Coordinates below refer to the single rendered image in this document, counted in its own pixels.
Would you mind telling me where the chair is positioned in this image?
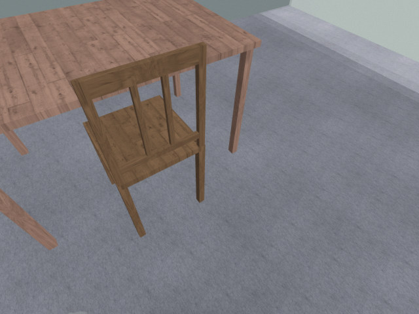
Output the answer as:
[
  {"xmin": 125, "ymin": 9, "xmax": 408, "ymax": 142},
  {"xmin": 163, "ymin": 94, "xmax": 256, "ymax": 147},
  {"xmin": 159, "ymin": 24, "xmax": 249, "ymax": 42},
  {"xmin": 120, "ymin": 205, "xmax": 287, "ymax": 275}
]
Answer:
[{"xmin": 70, "ymin": 42, "xmax": 207, "ymax": 237}]

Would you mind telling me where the table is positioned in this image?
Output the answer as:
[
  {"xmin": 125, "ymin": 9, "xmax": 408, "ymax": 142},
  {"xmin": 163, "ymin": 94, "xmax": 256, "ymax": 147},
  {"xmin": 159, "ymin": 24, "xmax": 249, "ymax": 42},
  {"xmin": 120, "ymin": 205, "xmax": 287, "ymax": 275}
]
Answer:
[{"xmin": 0, "ymin": 0, "xmax": 262, "ymax": 250}]

